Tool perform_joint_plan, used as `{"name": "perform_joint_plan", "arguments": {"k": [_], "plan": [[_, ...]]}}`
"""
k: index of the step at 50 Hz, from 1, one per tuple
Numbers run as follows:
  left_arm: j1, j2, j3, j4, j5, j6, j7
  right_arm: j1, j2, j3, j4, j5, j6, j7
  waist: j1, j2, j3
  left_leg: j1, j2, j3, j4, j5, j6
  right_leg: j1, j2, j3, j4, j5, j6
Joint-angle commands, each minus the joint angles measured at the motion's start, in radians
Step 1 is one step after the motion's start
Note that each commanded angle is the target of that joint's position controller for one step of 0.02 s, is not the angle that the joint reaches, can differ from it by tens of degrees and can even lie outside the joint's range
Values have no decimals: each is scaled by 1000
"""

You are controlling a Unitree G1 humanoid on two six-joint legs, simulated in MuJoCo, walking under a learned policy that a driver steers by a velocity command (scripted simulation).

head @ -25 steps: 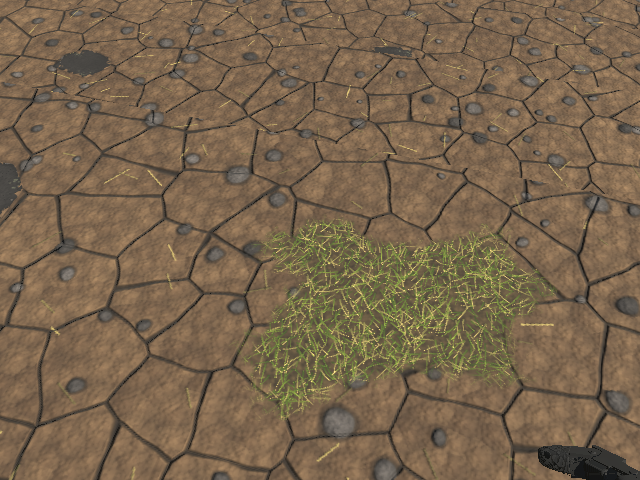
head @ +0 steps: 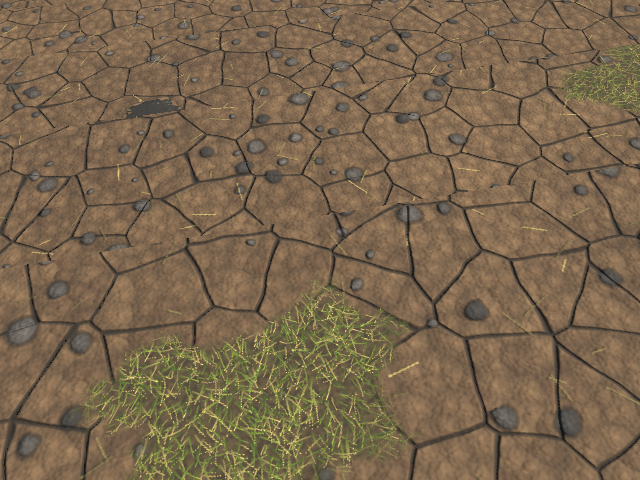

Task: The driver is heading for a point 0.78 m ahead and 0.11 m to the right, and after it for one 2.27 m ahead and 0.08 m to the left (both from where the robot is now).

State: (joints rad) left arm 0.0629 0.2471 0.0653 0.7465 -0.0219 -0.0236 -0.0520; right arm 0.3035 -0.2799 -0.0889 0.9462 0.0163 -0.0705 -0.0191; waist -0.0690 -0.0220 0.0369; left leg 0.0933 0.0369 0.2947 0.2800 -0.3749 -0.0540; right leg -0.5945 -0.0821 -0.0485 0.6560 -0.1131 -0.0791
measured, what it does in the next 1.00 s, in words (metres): walks ahead, turning right: right foot, then left foot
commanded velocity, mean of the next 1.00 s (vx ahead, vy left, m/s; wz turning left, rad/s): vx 0.50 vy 0.00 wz -0.40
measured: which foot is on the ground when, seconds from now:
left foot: down 0.00-0.04, up 0.06-0.52, down 0.54-1.00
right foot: up 0.00-0.02, down 0.04-0.56, up 0.58-1.00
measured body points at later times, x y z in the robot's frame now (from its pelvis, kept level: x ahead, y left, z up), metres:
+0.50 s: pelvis +0.29 -0.03 +0.01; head +0.31 -0.05 +0.46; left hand +0.39 +0.25 -0.10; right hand +0.45 -0.32 -0.07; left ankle +0.48 +0.06 -0.71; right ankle +0.15 -0.10 -0.73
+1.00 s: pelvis +0.54 -0.12 +0.01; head +0.56 -0.13 +0.46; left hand +0.82 +0.00 -0.08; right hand +0.43 -0.34 -0.13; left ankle +0.47 +0.05 -0.73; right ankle +0.61 -0.29 -0.71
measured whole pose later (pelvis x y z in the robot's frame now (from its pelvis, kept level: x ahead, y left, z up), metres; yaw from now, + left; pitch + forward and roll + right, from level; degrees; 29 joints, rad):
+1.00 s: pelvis +0.54 -0.12 +0.01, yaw -24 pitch +3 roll +2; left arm 0.12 0.25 0.01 0.70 0.07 -0.07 -0.06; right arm 0.42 -0.24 -0.02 0.87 -0.06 -0.12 0.06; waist -0.11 -0.02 0.00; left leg 0.04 -0.01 0.05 0.26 -0.34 0.01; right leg -0.54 -0.06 0.01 0.57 -0.07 -0.06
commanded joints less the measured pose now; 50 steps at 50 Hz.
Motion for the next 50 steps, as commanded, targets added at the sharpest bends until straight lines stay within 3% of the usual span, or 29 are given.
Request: {"name": "perform_joint_plan", "arguments": {"k": [1,2,3,4,5,6,7,9,14,18,21,24,26,27,28,29,30,31,32,34,35,38,41,42,43,44,46,49,50], "plan": [[144,146,61,-42,-6,-7,-3,-60,-212,-45,-66,16,15,-6,158,97,-87,-36,243,-41,289,996,140,252,116,-93,-55,-70,-71],[321,220,100,8,-9,-1,14,-49,-189,-35,-74,6,15,-8,235,52,-181,-202,201,-28,549,873,95,545,134,-42,-90,-29,-112],[366,347,127,21,-15,2,32,18,-58,5,-124,-41,0,0,163,-215,-244,-627,64,-48,924,75,30,874,-127,427,-131,-65,-249],[374,335,109,-22,-2,-17,24,-7,-55,20,-157,-16,-47,12,156,-193,-416,-827,-65,-309,1111,-260,23,1012,-265,896,-332,-259,-377],[361,255,84,-14,8,-33,15,-145,-128,2,-186,30,-74,22,200,-78,-309,-942,-17,-373,1139,-173,50,965,-248,796,-389,-214,-308],[311,221,74,-14,6,-44,16,-167,-123,5,-193,32,-87,21,168,-54,-205,-952,26,-365,1070,-76,73,838,-212,652,-378,-138,-270],[227,180,62,-31,2,-47,18,-153,-124,1,-172,6,-88,12,118,8,-144,-879,70,-369,984,-4,72,684,-166,534,-374,-44,-234],[146,140,46,-61,16,-47,27,-119,-137,-12,-162,-15,-63,9,57,-16,-104,-732,105,-376,875,66,56,490,-110,422,-413,86,-212],[216,188,58,-46,5,-52,59,-230,-79,1,-213,-32,-33,7,75,-14,-53,-732,62,-346,589,268,-8,394,-54,311,-444,197,-197],[265,188,58,-33,-1,-42,69,-360,-55,16,-256,-17,-43,24,128,-61,-22,-653,-1,-337,315,466,-5,362,-16,293,-432,59,-145],[307,184,59,-15,-6,-36,71,-405,-79,12,-283,-8,-54,38,144,-70,-17,-629,-18,-359,238,465,11,415,-47,358,-376,25,-135],[307,183,60,-16,-4,-25,79,-371,-113,0,-286,-6,-68,48,117,-97,-28,-576,-28,-371,196,353,42,486,-77,439,-285,52,-117],[288,152,49,-22,2,-21,79,-224,-140,-16,-244,-16,-78,45,46,-111,-88,-389,-36,-331,148,343,89,492,-36,417,-162,180,-84],[286,101,28,-34,13,-24,72,-91,-179,-28,-226,-33,-83,40,-14,-62,-211,-158,73,-422,180,337,148,414,17,359,54,148,-51],[420,45,11,-43,-5,-32,73,51,-262,-52,-195,-49,-75,37,7,190,-369,215,287,-813,148,178,303,90,154,234,404,-125,31],[460,84,9,-33,-19,-40,73,87,-215,-44,-166,-21,-67,51,8,330,-370,269,367,-1097,25,-47,352,-105,160,238,582,-472,48],[375,163,28,-32,-24,-40,71,34,-139,-22,-179,-3,-62,52,-7,208,-217,157,335,-1000,5,-146,313,-185,112,262,658,-410,48],[284,172,29,-49,-13,-39,72,-25,-108,-11,-192,-9,-52,50,-3,119,-125,25,294,-858,-3,-88,280,-179,74,221,656,-334,46],[223,161,29,-68,2,-42,71,-69,-91,-3,-191,-19,-45,50,15,86,-54,-101,255,-759,-29,19,273,-160,47,201,598,-281,44],[223,131,29,-69,6,-41,64,-98,-67,9,-186,-30,-47,46,59,118,-35,-216,197,-640,-71,165,259,-74,-4,179,495,-219,40],[238,110,25,-65,5,-38,61,-91,-69,9,-179,-26,-51,46,68,129,-44,-234,186,-603,-86,214,267,-53,-12,160,461,-213,44],[171,78,10,-92,16,-39,59,-61,-120,-3,-156,-13,-56,38,59,106,-32,-241,193,-526,-131,336,294,-77,-35,124,311,-128,66],[81,56,-5,-109,15,-49,51,-34,-144,-7,-144,-4,-42,31,28,95,-22,-236,163,-434,-144,387,271,-40,-27,94,110,31,74],[185,10,-45,-55,160,-48,-4,-3,-35,28,-171,-102,-66,48,22,81,-50,-241,146,-396,-156,268,304,-7,7,48,102,76,77],[153,14,-37,-61,152,-45,-24,34,-56,24,-152,-100,-71,62,11,98,-4,-270,156,-404,-159,238,305,9,-1,64,80,84,69],[95,52,-32,-88,129,-44,-31,37,-85,22,-156,-92,-70,70,5,93,6,-260,165,-402,-152,231,305,1,3,62,48,92,64],[21,93,-25,-121,103,-51,-22,64,-112,25,-146,-79,-69,78,2,92,15,-183,202,-414,-132,261,299,-16,5,74,-14,69,42],[-39,98,-34,-143,93,-64,-1,113,-130,29,-123,-68,-53,73,-10,91,29,-48,237,-436,-82,316,283,1,28,49,-118,19,9],[-38,107,-32,-148,83,-72,1,103,-142,29,-117,-64,-46,74,17,84,24,-74,224,-426,-45,378,271,93,51,20,-163,55,-12]]}}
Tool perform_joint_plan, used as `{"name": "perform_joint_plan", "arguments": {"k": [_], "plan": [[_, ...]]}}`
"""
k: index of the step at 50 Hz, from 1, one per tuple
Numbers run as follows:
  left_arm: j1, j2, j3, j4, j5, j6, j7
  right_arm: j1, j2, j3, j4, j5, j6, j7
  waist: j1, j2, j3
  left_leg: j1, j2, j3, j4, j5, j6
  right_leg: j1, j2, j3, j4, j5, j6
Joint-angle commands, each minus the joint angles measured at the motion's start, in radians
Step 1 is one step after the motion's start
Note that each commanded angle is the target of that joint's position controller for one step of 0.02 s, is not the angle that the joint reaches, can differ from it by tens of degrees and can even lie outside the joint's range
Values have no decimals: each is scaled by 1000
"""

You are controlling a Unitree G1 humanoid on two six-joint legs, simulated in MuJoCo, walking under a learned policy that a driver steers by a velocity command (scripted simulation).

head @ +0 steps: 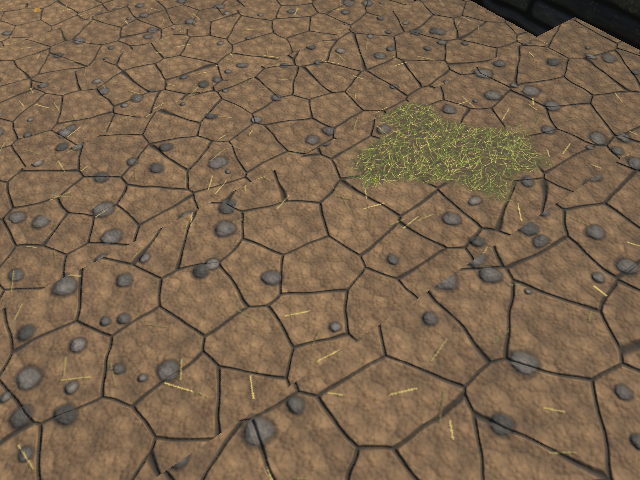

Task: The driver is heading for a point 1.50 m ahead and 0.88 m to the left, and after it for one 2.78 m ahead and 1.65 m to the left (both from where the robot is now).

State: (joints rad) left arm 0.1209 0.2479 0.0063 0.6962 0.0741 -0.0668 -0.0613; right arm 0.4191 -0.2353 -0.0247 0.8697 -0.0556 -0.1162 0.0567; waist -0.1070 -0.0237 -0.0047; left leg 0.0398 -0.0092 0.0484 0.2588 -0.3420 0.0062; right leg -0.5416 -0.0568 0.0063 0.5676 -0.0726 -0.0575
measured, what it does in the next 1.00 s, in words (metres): walks ahead, turning left: right foot, then left foot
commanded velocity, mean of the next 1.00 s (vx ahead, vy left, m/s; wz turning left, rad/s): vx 0.50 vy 0.00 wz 0.46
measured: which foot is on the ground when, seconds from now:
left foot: down 0.00-0.04, up 0.06-0.52, down 0.54-0.94, up 0.96-1.00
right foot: up 0.00-0.02, down 0.04-0.58, up 0.60-0.90, down 0.92-1.00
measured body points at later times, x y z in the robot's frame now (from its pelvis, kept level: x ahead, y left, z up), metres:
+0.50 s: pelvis +0.29 +0.00 -0.01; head +0.31 +0.00 +0.44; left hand +0.19 +0.22 -0.15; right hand +0.54 -0.16 -0.10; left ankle +0.43 +0.15 -0.71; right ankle +0.14 -0.13 -0.73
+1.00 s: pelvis +0.57 +0.09 -0.06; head +0.57 +0.10 +0.39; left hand +0.51 +0.34 -0.18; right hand +0.80 -0.07 -0.17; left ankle +0.47 +0.16 -0.66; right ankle +0.61 -0.02 -0.74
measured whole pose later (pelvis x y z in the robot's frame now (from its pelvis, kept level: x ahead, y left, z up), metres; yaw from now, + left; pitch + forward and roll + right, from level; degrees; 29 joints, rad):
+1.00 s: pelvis +0.57 +0.09 -0.06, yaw +33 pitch +3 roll -3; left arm 0.35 0.25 -0.03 0.72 0.08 -0.11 -0.04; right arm 0.32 -0.29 -0.05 0.77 -0.08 -0.14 0.10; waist 0.02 0.04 -0.05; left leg -0.63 -0.17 -0.17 1.47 -0.45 0.09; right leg -0.45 0.03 -0.06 0.98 -0.59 -0.04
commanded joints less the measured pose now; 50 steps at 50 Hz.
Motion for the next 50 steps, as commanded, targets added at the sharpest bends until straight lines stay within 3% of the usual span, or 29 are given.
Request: {"name": "perform_joint_plan", "arguments": {"k": [1,2,3,4,5,6,8,10,15,21,24,27,28,29,30,31,32,33,35,38,40,41,43,45,46,47,48,49,50], "plan": [[-62,128,35,-95,-26,-40,13,-21,-198,-35,-37,1,2,1,93,89,33,-104,236,-153,43,499,190,216,51,-59,-64,54,-60],[63,180,57,-67,-38,-52,16,-42,-178,-30,-40,-17,-4,7,160,54,-58,-201,157,-94,213,584,133,447,41,-40,-8,100,-106],[295,230,59,-21,-29,-49,22,78,-45,9,-73,-26,-21,9,186,-165,-382,-486,-1,-42,569,335,52,978,-192,258,2,185,-314],[505,199,52,29,-10,-36,35,73,-25,22,-70,-24,-31,31,268,-198,-463,-718,-95,-81,804,-240,31,1149,-376,645,-184,53,-388],[545,188,57,84,6,-46,41,-118,-75,-5,-94,1,-32,32,302,-99,-147,-869,-28,-172,950,-164,71,921,-320,571,-261,-150,-243],[423,173,58,82,-14,-50,47,-144,-79,-10,-89,9,-36,8,239,-105,10,-889,43,-145,992,-68,87,695,-303,415,-291,-253,-196],[284,59,19,58,-24,-42,64,-119,-57,2,-83,-24,-25,-11,151,-65,-2,-764,110,-141,948,36,96,513,-271,267,-344,-106,-188],[206,21,9,28,-6,-44,71,-120,-23,10,-81,-22,-5,3,99,-54,-19,-701,125,-140,900,72,81,451,-260,160,-406,11,-185],[233,62,20,70,35,-63,68,-240,-8,17,-101,3,14,50,108,-23,20,-758,122,-83,635,373,44,432,-204,-102,-449,247,-168],[328,111,27,168,31,-59,27,-350,-67,-5,-142,-3,37,45,117,-35,70,-723,66,-57,412,477,65,533,-228,-195,-411,371,-136],[333,140,34,192,43,-44,25,-383,-91,-24,-169,-2,38,30,94,-52,72,-640,12,-13,434,300,92,575,-238,-235,-339,507,-110],[315,216,60,203,35,-45,36,-236,-163,-59,-141,30,9,6,11,-56,22,-389,-112,70,329,259,143,577,-220,-301,-54,858,-61],[368,183,45,220,67,-48,26,-63,-204,-83,-89,26,2,-17,-14,-13,-96,-65,-117,-9,414,392,212,383,-194,-286,213,742,-12],[512,34,-12,201,103,-55,2,160,-259,-101,-30,27,5,-42,-10,201,-365,513,77,-392,444,514,454,-45,-76,-231,596,30,135],[362,87,-8,169,33,-59,-41,349,-237,-86,29,11,14,-32,-127,130,-422,622,245,-791,188,352,506,-268,102,-66,885,-533,143],[120,68,-7,94,-20,-61,-35,305,-241,-107,48,7,-14,-35,-165,49,-135,449,235,-709,120,206,375,-464,66,94,908,-463,90],[32,106,-3,60,-19,-66,-4,186,-216,-97,37,25,-30,-28,-116,60,0,206,219,-641,123,173,349,-472,12,121,915,-417,96],[88,114,-7,56,18,-64,29,73,-124,-57,23,27,-35,-16,-15,48,-42,-5,199,-573,106,191,350,-310,-27,143,814,-339,69],[149,39,-32,57,34,-27,59,-135,-52,-10,-39,14,-39,8,138,57,30,-457,160,-514,34,152,344,-60,-67,129,720,-323,54],[147,75,-25,17,12,0,65,-207,-120,-18,-104,9,-53,2,163,13,9,-631,77,-412,-13,147,299,67,-44,61,509,-262,97],[78,2,-55,-22,15,11,45,-143,-171,-32,-80,-2,-41,0,123,28,28,-758,-12,-299,49,155,252,231,-8,-29,371,-141,109],[171,-13,-61,-1,38,10,22,-127,-170,-27,-79,-39,-36,-3,152,64,0,-849,-23,-277,154,183,236,344,-7,-36,566,95,98],[250,58,-31,-26,39,-3,15,-128,-174,-28,-126,-30,-38,-8,178,29,2,-843,-23,-331,309,230,252,370,42,-66,574,-42,107],[459,113,1,0,22,-13,40,-256,-207,-42,-199,-20,-53,11,303,-13,-8,-904,-46,-367,567,504,245,606,131,-106,441,-152,100],[698,151,24,70,16,-22,57,-347,-195,-48,-253,-28,-72,36,412,-72,-33,-920,-79,-365,825,575,240,724,148,-109,304,-185,76],[790,205,35,108,8,-27,66,-260,-41,-22,-222,-19,-82,71,387,-203,-75,-1021,-206,-300,1264,157,164,792,-73,278,118,3,-152],[590,228,10,30,-3,-41,27,36,43,1,-158,-10,-73,84,142,-60,-161,-1104,-190,-275,1456,-218,104,728,-366,681,49,695,-462],[451,197,15,30,6,-49,6,-16,-24,-5,-197,-13,-45,65,133,-9,28,-1309,-82,-320,1469,-161,60,572,-487,851,-45,295,-479],[337,78,-18,32,-15,-58,2,-116,-69,-6,-194,-34,-9,28,137,18,36,-1343,13,-327,1443,-57,25,440,-444,799,-37,-27,-417]]}}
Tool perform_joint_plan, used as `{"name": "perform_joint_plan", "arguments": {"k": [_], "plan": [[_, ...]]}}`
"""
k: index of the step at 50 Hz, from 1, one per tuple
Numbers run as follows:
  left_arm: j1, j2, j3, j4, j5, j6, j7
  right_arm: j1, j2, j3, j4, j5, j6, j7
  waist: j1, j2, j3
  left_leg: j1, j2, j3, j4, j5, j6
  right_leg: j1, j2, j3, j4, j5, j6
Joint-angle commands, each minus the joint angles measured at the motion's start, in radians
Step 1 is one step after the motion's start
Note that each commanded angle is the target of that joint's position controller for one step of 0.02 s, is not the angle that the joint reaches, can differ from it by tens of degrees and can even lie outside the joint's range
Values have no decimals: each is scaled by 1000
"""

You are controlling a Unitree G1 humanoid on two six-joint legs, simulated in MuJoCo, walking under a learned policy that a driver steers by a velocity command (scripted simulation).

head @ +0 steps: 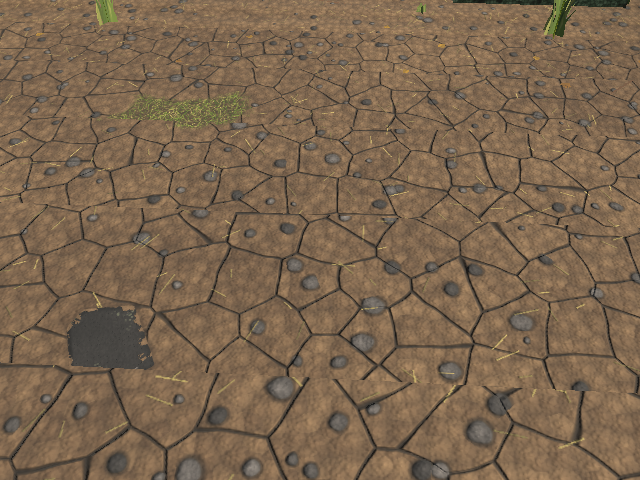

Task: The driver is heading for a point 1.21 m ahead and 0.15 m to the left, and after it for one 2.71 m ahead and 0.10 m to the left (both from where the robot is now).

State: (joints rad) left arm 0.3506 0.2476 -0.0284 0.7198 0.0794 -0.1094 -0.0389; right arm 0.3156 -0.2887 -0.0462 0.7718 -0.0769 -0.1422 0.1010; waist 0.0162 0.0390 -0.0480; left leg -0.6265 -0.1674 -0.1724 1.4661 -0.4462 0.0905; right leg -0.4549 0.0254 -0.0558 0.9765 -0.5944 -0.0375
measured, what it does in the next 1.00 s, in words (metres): goes down, turning left: left foot 0.17 m lower, then right foot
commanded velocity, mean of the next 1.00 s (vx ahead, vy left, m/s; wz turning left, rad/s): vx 0.50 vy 0.00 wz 0.43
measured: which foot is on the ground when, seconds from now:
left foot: up 0.00-0.28, down 0.30-0.70, up 0.72-1.00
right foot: down 0.00-0.32, up 0.34-0.66, down 0.68-1.00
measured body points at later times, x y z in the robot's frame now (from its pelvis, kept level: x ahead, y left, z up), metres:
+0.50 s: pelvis +0.33 +0.07 -0.12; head +0.34 +0.06 +0.33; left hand +0.35 +0.33 -0.24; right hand +0.44 -0.16 -0.26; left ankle +0.31 +0.13 -0.85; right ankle +0.40 -0.09 -0.78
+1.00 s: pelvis +0.61 +0.08 -0.10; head +0.62 +0.09 +0.35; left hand +0.47 +0.28 -0.24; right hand +0.85 -0.05 -0.21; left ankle +0.67 +0.28 -0.78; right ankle +0.64 +0.00 -0.85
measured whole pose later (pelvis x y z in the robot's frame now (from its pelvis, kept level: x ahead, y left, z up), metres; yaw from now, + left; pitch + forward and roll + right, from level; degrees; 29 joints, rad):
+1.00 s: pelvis +0.61 +0.08 -0.10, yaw +25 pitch +0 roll -2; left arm 0.44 0.21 0.00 0.95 0.06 -0.13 -0.03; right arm 0.17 -0.23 -0.01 0.78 -0.08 -0.06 0.05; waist 0.11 0.03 0.01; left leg -0.67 0.09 -0.05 0.86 -0.10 -0.03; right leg -0.14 0.07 -0.08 0.29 -0.16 -0.08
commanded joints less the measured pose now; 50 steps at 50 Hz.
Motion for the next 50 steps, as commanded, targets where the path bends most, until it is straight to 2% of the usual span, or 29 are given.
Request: {"name": "perform_joint_plan", "arguments": {"k": [1,2,3,4,6,9,12,13,14,16,17,18,19,20,22,23,25,29,33,34,35,36,37,38,39,40,42,46,50], "plan": [[10,-37,-16,0,-24,-22,-16,-38,-19,23,-96,-24,47,-48,-8,-3,20,-618,200,-75,163,127,-94,294,-433,712,-426,386,-381],[-114,-126,-46,-23,-11,-21,7,-22,13,45,-69,-52,69,-53,-60,14,27,-459,268,-41,-65,193,-112,154,-337,521,-420,360,-300],[-130,-86,-37,-11,1,-20,34,15,58,67,-55,-76,71,-39,-84,-62,71,-264,276,32,-104,278,-104,-52,-263,395,-397,368,-258],[-102,-96,-43,-7,-1,-36,74,-22,42,73,-43,-91,59,-14,-30,-32,76,-243,319,39,-331,656,-92,-37,-163,232,-362,238,-182],[123,-12,-31,52,-5,-59,114,-186,-6,66,-61,-39,43,17,84,-26,90,-138,295,154,-661,1008,-75,-37,-115,100,-273,79,-142],[291,91,-18,171,0,-46,43,-325,-47,44,-87,8,64,13,97,-90,167,230,215,264,-759,944,-83,-177,-188,93,-332,25,-131],[294,137,-5,232,-30,-35,28,-410,-73,44,-123,-42,97,-3,100,-78,261,44,260,193,-1010,779,-21,197,-274,189,-287,130,-104],[281,156,3,256,-16,-16,26,-339,-61,49,-95,-45,103,-14,81,-64,260,74,281,171,-1110,769,-6,310,-276,194,-211,184,-86],[275,145,5,280,0,-4,19,-205,-71,39,-42,-44,95,-23,39,-36,230,213,272,199,-1162,828,0,325,-250,159,-81,292,-78],[263,110,-10,286,67,14,-23,155,-192,-37,72,-20,62,-46,-101,71,61,908,209,278,-1060,913,75,-3,-149,-35,334,506,19],[352,-43,-45,270,52,15,-54,341,-223,-44,103,-13,82,-44,-98,215,-285,1440,381,43,-736,1282,301,-284,-58,-40,720,-20,111],[172,63,-26,182,9,12,-74,432,-186,-44,129,-9,96,-39,-215,117,-330,1505,431,-113,-761,1258,332,-445,-18,33,887,-142,122],[-45,110,-9,84,-20,-17,-65,435,-175,-44,124,-5,87,-43,-276,93,-195,1352,437,-128,-854,1079,317,-586,-35,60,918,-173,111],[-185,86,-14,-25,-26,-46,-27,216,-134,-23,58,50,59,-45,-193,-46,-105,1162,507,-291,-985,601,290,-712,-93,184,500,100,95],[-102,143,12,31,-3,-54,36,13,-51,14,6,17,46,-18,-38,-81,44,578,508,-254,-1163,596,337,-381,-167,188,175,298,74],[-52,125,16,64,2,-30,52,-44,-85,11,-11,12,49,-4,31,-15,98,374,515,-266,-1237,637,377,-237,-185,170,82,229,93],[-30,45,-20,52,-1,17,47,-103,-108,0,-15,39,26,4,82,-22,91,179,407,-180,-1268,485,296,-6,-186,130,-165,210,92],[-202,34,-39,28,-24,22,12,-21,-136,-27,10,4,35,27,-7,-40,116,166,331,-129,-1187,353,209,79,-89,93,-361,682,45],[-340,143,9,-1,-10,-14,4,59,-114,-28,23,-2,45,10,-39,-16,82,281,294,-117,-1054,360,121,151,-45,27,-348,638,-11],[-279,182,29,9,-24,-27,9,42,-109,-30,14,-6,39,2,3,-29,55,238,263,-88,-966,413,75,282,-41,18,-318,650,-50],[-91,238,55,56,-32,-35,12,11,-85,-24,-5,-13,31,-1,94,-119,-28,117,174,-3,-742,420,3,529,-105,97,-318,715,-119],[144,264,61,103,-39,-28,5,230,60,11,16,-26,19,-3,78,-365,-331,-29,29,92,-413,-71,-83,954,-361,494,-444,810,-375],[263,217,51,138,-25,-15,-4,150,8,4,10,-2,28,7,160,-300,-261,-270,19,69,-112,-254,-89,959,-422,783,-607,423,-385],[208,185,52,148,-26,-20,-2,25,-32,-9,-2,9,38,-18,154,-161,-51,-364,84,30,-74,-122,-63,757,-380,708,-670,131,-283],[51,132,40,114,-35,-16,2,-2,-39,-10,6,8,42,-54,92,-105,29,-311,152,44,-93,-1,-58,559,-350,611,-707,41,-252],[-39,66,21,92,-41,-13,12,25,-20,2,17,-13,43,-73,43,-94,-2,-209,206,28,-166,93,-52,444,-336,566,-738,110,-254],[-118,37,19,82,-42,-23,35,-24,26,27,1,-39,52,-79,-1,-60,14,-88,267,36,-255,110,-67,297,-313,482,-800,253,-251],[-80,77,52,110,-27,-49,34,-81,3,24,-17,1,65,-63,17,-59,35,-36,268,100,-487,263,-124,260,-242,271,-858,448,-242],[43,84,60,176,-13,-38,-17,-140,32,35,-42,-7,84,-41,38,-84,83,21,264,141,-651,460,-119,230,-223,187,-841,523,-245]]}}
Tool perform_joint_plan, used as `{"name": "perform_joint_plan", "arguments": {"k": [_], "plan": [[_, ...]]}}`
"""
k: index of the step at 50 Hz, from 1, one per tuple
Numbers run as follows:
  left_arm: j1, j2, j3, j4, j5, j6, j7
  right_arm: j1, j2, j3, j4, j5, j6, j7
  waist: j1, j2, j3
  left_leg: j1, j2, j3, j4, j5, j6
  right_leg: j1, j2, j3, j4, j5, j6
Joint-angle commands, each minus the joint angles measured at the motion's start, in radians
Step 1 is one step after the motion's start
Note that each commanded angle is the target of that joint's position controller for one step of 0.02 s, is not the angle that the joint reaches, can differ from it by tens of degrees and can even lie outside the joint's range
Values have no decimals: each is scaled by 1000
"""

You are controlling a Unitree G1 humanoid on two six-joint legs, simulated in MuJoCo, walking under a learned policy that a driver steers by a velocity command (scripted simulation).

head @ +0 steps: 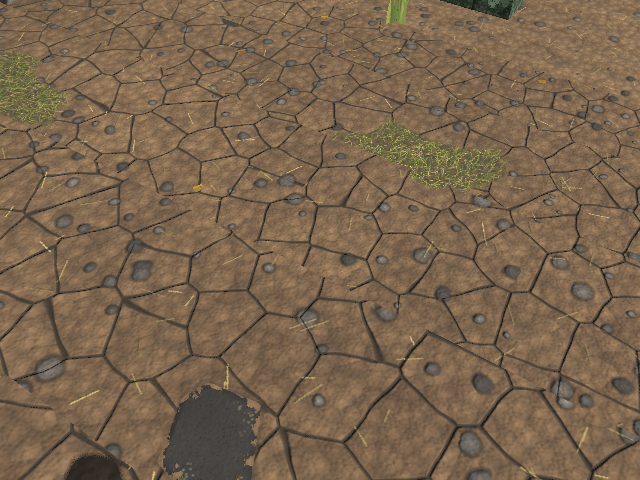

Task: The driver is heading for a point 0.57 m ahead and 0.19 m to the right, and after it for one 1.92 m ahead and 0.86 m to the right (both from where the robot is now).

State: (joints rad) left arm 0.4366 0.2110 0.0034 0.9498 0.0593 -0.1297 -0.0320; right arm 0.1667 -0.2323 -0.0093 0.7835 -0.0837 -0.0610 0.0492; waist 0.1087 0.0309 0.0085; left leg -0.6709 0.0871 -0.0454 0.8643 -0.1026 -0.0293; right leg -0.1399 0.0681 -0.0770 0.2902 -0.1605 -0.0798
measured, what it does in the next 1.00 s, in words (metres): goes down, turning right: left foot, then right foot 0.17 m lower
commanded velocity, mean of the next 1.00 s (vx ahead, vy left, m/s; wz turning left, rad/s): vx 0.44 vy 0.00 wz -0.39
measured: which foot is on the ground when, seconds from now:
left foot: up 0.00-0.20, down 0.22-0.76, up 0.78-1.00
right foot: down 0.00-0.24, up 0.26-0.72, down 0.74-1.00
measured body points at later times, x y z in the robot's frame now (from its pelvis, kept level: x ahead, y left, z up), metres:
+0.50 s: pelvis +0.25 +0.04 -0.03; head +0.25 +0.04 +0.42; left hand +0.45 +0.23 -0.14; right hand +0.19 -0.18 -0.18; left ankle +0.18 +0.15 -0.75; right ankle +0.37 -0.11 -0.72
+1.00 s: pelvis +0.55 -0.07 -0.18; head +0.57 -0.08 +0.27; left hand +0.68 +0.15 -0.31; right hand +0.62 -0.38 -0.27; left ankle +0.73 +0.01 -0.88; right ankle +0.49 -0.14 -0.92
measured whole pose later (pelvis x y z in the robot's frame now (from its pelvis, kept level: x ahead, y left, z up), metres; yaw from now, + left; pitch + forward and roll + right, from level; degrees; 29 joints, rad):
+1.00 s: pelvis +0.55 -0.07 -0.18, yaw -28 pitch +1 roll -2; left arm 0.36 0.26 0.06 0.89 0.05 -0.10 -0.09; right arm 0.04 -0.27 -0.01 0.79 -0.02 -0.11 0.00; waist 0.06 0.02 0.02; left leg -0.58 0.09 -0.05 0.73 -0.17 -0.04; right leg -0.21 0.11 0.03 0.42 -0.23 -0.08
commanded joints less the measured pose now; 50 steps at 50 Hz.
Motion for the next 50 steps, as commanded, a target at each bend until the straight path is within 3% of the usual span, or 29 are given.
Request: {"name": "perform_joint_plan", "arguments": {"k": [1,3,4,7,9,10,11,12,13,14,15,17,19,21,23,26,31,33,35,37,38,39,40,41,42,43,44,47,50], "plan": [[-35,125,32,-47,8,-19,-32,10,-33,-4,-60,1,5,12,-53,-65,34,69,3,13,-81,139,13,-74,-270,203,-144,85,-211],[-7,122,31,-37,6,-16,-42,-52,-39,-7,-90,2,4,15,-33,-84,43,105,-15,41,-105,104,33,-55,-274,191,-117,84,-213],[10,117,29,-24,31,-16,-38,-34,-40,-6,-94,-1,0,14,-44,-105,44,99,2,-3,-28,152,43,-22,-305,211,-75,128,-216],[22,137,37,-24,19,-14,-21,-92,-85,-27,-138,3,-14,-4,-27,-101,36,45,-9,10,-77,-27,44,128,-321,256,28,200,-210],[12,146,43,-28,7,-7,-17,-101,-70,-29,-161,3,-21,-16,-37,-106,47,180,-38,67,-139,-137,54,67,-305,252,94,218,-193],[-20,189,58,-36,-39,3,-25,-104,-66,-35,-165,26,-24,-11,-67,-72,55,342,-101,184,-336,-178,61,-13,-252,218,140,219,-194],[-18,208,64,-30,18,8,-45,47,-63,-37,-117,35,-39,-10,-123,-89,13,651,-108,151,-240,33,88,-202,-216,199,296,355,-165],[-73,155,59,-68,23,0,-59,280,-142,-67,-58,31,-57,-22,-226,6,-124,929,-31,54,-243,41,198,-379,-119,141,599,282,-101],[75,-21,9,-89,22,-20,-63,407,-191,-65,-47,32,-57,-24,-197,261,-371,1227,292,-397,-369,292,490,-622,31,89,935,-486,-3],[-150,58,34,-144,-10,-26,-69,505,-132,-62,-2,-18,-68,-20,-313,112,-86,989,323,-548,-518,12,459,-819,16,230,1053,-437,-29],[-214,64,46,-163,-20,-14,-43,394,-117,-55,15,4,-74,-15,-229,62,43,814,332,-436,-540,-100,402,-837,-43,246,1061,-305,-52],[-140,72,53,-127,16,7,-12,249,5,-15,-14,37,-54,-24,-132,12,15,600,273,-235,-552,-114,340,-679,-137,201,1034,-189,-49],[-139,-41,10,-128,57,30,-37,153,66,5,-30,10,-38,-58,-91,12,56,452,200,-94,-580,-107,267,-570,-185,202,878,-13,-40],[-184,-27,5,-138,53,31,-66,113,107,29,-37,-19,-63,-92,-90,-16,40,429,156,9,-530,-70,218,-564,-207,217,682,268,-21],[-202,11,15,-137,40,33,-82,188,30,19,-1,-16,-78,-103,-123,5,-8,330,60,158,-418,-138,193,-417,-176,130,481,609,-2],[-290,50,21,-180,29,53,-70,339,39,43,86,-40,-64,-71,-142,-4,96,277,145,106,-369,-240,215,-393,-186,112,435,671,-4],[-479,55,12,-219,53,74,-53,489,-16,41,213,13,-63,-66,-222,-36,201,522,209,61,-249,-237,182,-495,-199,82,205,493,-7],[-531,48,4,-213,55,72,-53,523,-40,32,252,15,-38,-74,-251,-48,227,595,208,60,-215,-182,173,-483,-199,57,116,419,3],[-436,72,17,-157,45,63,-42,502,-73,21,280,-6,-13,-67,-197,-84,185,622,198,85,-70,-1,146,-331,-194,42,31,389,-5],[48,221,92,2,41,43,-18,495,-61,30,296,-55,-11,-17,-8,-150,33,324,78,230,353,0,39,339,-139,-35,33,760,-74],[242,316,119,49,34,60,-23,589,72,57,271,-35,-14,23,-30,-310,-322,0,-44,238,760,-583,-62,940,-305,171,442,1260,-295],[349,295,120,78,19,72,-23,369,-29,38,172,23,-14,52,106,-246,-459,-172,-78,151,1008,-748,-79,1089,-402,356,429,1333,-365],[304,270,119,41,6,70,2,129,-77,17,63,57,-42,48,156,-165,-353,-356,-68,92,1069,-745,-83,973,-431,432,350,1158,-362],[139,260,113,-18,-13,62,20,-20,-104,9,-23,64,-76,19,106,-55,-219,-344,3,36,919,-717,-60,672,-425,402,272,943,-326],[-17,202,87,-51,-27,52,19,-18,-89,9,-55,42,-92,-20,7,-2,-145,-290,56,-32,697,-615,-35,421,-441,406,218,856,-313],[-95,176,74,-78,-17,37,12,56,-101,-2,-21,23,-96,-54,-91,-8,-45,-120,84,-31,489,-506,-20,121,-413,363,149,896,-303],[-181,157,63,-117,-17,18,-3,113,-61,-2,2,32,-86,-65,-152,-35,7,50,76,-16,248,-356,-11,-146,-383,316,36,875,-309],[-228,252,91,-168,-12,-4,-53,202,-48,0,49,64,-45,-46,-208,-65,-26,369,-18,72,-60,-78,-13,-353,-263,284,-29,780,-271],[-235,233,105,-191,-18,4,-80,130,-68,0,42,62,-29,-44,-190,-76,-26,422,-44,28,-241,123,-10,-287,-251,348,5,579,-208]]}}
Keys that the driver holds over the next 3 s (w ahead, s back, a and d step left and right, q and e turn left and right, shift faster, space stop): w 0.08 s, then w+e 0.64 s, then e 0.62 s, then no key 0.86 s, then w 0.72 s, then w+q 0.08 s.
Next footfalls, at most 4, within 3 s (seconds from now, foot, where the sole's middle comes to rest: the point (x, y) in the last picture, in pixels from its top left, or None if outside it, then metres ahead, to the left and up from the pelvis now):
0.22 left None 0.22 0.15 -0.78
0.74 right None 0.53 -0.16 -0.95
1.08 left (385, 397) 0.79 -0.05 -0.95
1.46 right None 0.58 -0.19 -0.95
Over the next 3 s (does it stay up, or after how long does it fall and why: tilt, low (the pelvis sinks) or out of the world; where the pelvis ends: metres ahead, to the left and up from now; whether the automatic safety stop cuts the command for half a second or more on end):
stays up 0.84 -0.33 -0.20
